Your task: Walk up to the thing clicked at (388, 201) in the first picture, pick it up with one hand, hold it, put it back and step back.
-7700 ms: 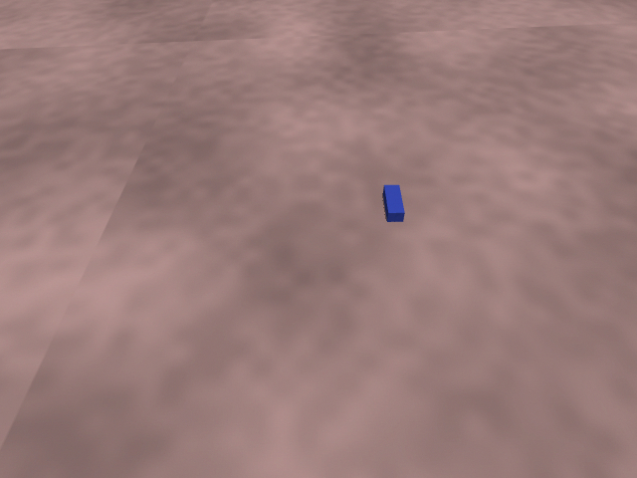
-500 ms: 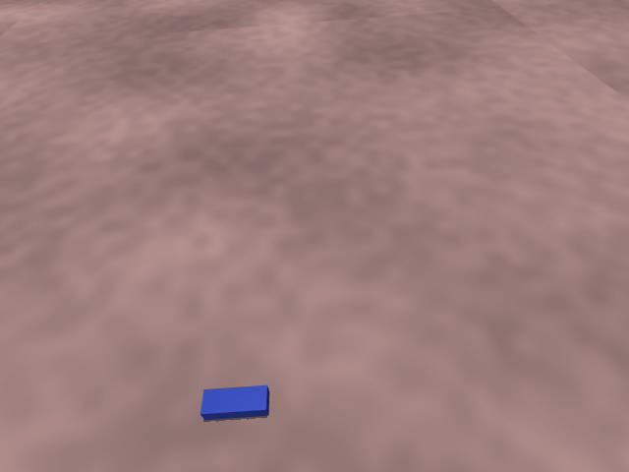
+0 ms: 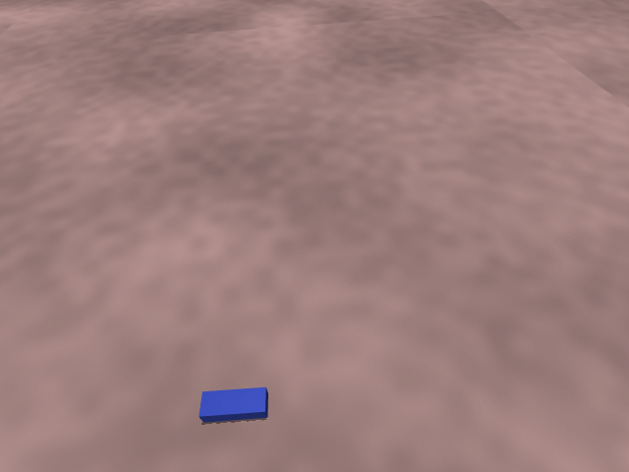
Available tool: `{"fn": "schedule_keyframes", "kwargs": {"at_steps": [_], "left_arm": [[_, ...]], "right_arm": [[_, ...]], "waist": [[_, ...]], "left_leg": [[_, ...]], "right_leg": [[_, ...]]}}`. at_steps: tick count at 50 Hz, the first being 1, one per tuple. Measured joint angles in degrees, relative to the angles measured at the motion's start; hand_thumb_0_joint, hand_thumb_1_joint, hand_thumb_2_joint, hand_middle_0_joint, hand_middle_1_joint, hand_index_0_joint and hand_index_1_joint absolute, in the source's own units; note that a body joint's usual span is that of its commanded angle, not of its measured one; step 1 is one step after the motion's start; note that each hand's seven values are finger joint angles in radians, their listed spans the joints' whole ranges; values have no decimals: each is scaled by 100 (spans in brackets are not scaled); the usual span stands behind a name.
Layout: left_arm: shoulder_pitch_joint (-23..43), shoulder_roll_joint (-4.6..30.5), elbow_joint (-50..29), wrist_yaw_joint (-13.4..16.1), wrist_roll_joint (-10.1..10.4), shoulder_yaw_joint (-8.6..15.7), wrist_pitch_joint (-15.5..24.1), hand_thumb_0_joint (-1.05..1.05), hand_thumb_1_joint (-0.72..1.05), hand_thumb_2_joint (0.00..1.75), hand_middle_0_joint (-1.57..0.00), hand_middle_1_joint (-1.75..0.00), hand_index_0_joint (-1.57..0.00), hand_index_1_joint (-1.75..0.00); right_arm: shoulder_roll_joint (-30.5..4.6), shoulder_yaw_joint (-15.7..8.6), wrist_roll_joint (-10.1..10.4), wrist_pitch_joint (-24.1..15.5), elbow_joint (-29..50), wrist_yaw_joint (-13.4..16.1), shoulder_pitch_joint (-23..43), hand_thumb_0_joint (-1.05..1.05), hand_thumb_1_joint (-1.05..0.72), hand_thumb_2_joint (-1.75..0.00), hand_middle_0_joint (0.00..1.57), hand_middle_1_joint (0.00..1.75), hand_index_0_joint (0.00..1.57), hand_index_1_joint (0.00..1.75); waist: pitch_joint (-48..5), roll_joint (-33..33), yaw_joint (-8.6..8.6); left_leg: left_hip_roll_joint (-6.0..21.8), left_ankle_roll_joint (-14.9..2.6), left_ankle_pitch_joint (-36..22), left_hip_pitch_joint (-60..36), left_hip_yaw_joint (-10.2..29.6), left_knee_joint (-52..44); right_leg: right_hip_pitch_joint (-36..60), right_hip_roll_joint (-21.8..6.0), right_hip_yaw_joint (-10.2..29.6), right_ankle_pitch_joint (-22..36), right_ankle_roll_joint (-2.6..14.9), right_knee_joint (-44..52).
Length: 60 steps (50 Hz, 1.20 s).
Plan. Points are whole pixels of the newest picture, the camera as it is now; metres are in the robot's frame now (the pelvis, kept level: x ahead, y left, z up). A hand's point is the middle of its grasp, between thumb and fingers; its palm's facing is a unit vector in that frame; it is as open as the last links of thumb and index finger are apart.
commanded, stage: stand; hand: left
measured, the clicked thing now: (235, 404) +0.47 +0.30 -0.75
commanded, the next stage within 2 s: walk up in 0.62 s
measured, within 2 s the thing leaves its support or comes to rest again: neither
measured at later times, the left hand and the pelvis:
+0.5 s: hand out of the picture +0.07 +0.26 -0.16, palm faces -0.02 -0.94 -0.34, open 7.4 cm; pelvis +0.00 +0.01 +0.00, yaw +0 degrees
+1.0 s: hand out of the picture +0.09 +0.27 -0.18, palm faces +0.05 -0.93 -0.36, open 7.4 cm; pelvis +0.04 -0.01 -0.02, yaw +2 degrees
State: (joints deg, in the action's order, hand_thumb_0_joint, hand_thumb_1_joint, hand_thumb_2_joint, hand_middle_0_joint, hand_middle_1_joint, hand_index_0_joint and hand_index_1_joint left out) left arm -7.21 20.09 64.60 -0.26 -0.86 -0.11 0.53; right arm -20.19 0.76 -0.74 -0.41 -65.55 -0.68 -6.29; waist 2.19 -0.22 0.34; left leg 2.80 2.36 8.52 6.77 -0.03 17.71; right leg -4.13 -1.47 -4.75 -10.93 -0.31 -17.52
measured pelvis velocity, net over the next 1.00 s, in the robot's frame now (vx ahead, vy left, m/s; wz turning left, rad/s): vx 0.04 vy -0.01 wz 0.04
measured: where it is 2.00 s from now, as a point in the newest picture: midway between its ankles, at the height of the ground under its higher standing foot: outside the picture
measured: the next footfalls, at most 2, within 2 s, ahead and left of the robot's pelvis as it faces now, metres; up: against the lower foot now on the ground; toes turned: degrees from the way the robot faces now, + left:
left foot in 1.30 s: +0.19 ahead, +0.12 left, +0.00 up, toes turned +6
right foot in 1.50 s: +0.11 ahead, -0.15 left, +0.00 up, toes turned +3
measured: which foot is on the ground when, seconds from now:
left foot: down 0.00-1.00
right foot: down 0.00-1.00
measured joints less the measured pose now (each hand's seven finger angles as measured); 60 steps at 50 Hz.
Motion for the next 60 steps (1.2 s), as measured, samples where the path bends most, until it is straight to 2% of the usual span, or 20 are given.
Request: {"fn": "schedule_keyframes", "kwargs": {"at_steps": [31, 37, 45, 49, 51, 52, 53, 56, 57, 60], "left_arm": [[-38, 22, -20, 5, -2, -8, -5, 1, 90, 89, -20, -30, -21, -30], [-216, 67, -283, -107, -102, 276, -79, 1, 90, 89, -20, -30, -21, -30], [-435, 148, -531, -117, -75, 393, -146, 1, 90, 89, -20, -30, -20, -30], [-375, 190, -664, -73, -45, 407, -190, 1, 90, 89, -20, -30, -20, -30], [-330, 202, -756, -56, -42, 411, -163, 1, 90, 89, -20, -30, -20, -30], [-311, 174, -789, -39, -47, 410, -111, 1, 90, 89, -20, -30, -20, -30], [-303, 143, -830, -26, -50, 399, -49, 1, 90, 89, -20, -30, -20, -30], [-412, 81, -1005, -23, -48, 352, 76, 1, 90, 89, -20, -30, -20, -30], [-459, 45, -1050, -12, -41, 332, 87, 1, 90, 89, -20, -30, -20, -30], [-543, -18, -1114, 33, -72, 255, 68, 0, 90, 89, -20, -30, -21, -30]], "right_arm": [[15, -26, 2, -2, 9, -2, 7, 1, -90, -90, 21, 30, 20, 30], [10, -169, -95, -25, 232, -44, -404, 1, -90, -90, 21, 30, 20, 30], [15, -229, -85, -114, 547, -8, -745, 1, -90, -90, 21, 30, 20, 30], [-8, -268, -50, -153, 823, 46, -769, 1, -90, -90, 21, 30, 21, 30], [-45, -290, -48, -130, 932, 64, -787, 1, -90, -90, 21, 30, 21, 30], [-90, -301, -31, -93, 956, 75, -777, 1, -90, -90, 21, 30, 21, 30], [-123, -311, -1, -39, 957, 97, -749, 1, -90, -90, 21, 30, 21, 30], [-143, -313, 5, 98, 959, 180, -615, 1, -90, -90, 21, 30, 20, 30], [-167, -313, 9, 104, 994, 174, -555, 1, -90, -90, 21, 30, 20, 30], [-226, -324, 26, 54, 1140, 106, -362, 1, -90, -90, 20, 30, 20, 30]], "waist": [[9, 25, 1], [-99, 68, 80], [76, 171, 110], [210, 160, 53], [243, 131, 26], [273, 49, 3], [297, -24, -29], [319, 52, 55], [347, 52, 77], [461, -5, 87]], "left_leg": [[-59, -51, 17, -4, -10, 6], [-76, -170, 518, 263, 89, 705], [-118, -91, 956, 411, 180, 1295], [-69, -75, 1143, 503, 247, 1540], [-36, -46, 1241, 545, 307, 1668], [16, -71, 1305, 577, 375, 1796], [53, -169, 1288, 688, 432, 2061], [-194, -323, 2029, 1151, 372, 3232], [-249, -358, 2107, 1287, 317, 3475], [-235, -387, 1759, 1539, 135, 3238]], "right_leg": [[15, -59, 9, -5, -49, 13], [-173, -65, -35, -478, 71, -596], [-285, -131, -101, -963, -9, -1204], [-521, -34, 54, -1154, 137, -1733], [-552, 50, 145, -1210, 189, -1612], [-499, 112, 98, -1160, 152, -1555], [-431, 161, 23, -1160, 141, -1513], [-268, 69, 60, -1156, 182, -1377], [-195, 46, 82, -1122, 189, -1284], [-38, 37, 85, -1055, 164, -1071]]}}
